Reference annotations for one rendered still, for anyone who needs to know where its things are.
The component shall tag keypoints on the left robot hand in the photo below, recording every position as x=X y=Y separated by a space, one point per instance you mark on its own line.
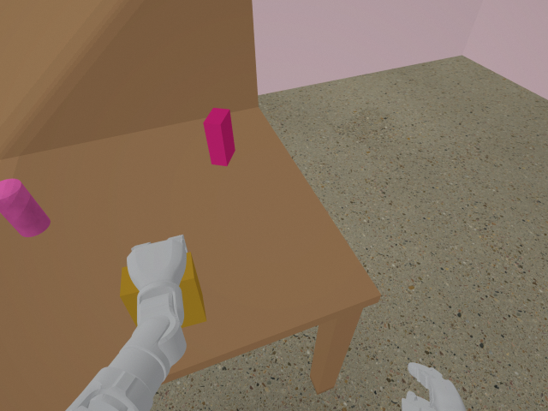
x=162 y=261

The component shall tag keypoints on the sponge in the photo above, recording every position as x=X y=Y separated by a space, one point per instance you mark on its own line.
x=193 y=304

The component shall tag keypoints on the table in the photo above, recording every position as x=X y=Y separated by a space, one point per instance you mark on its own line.
x=102 y=104

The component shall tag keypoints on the robot left forearm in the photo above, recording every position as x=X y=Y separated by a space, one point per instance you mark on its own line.
x=132 y=379

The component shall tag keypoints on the right robot hand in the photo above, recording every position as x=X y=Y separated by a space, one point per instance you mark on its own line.
x=443 y=394

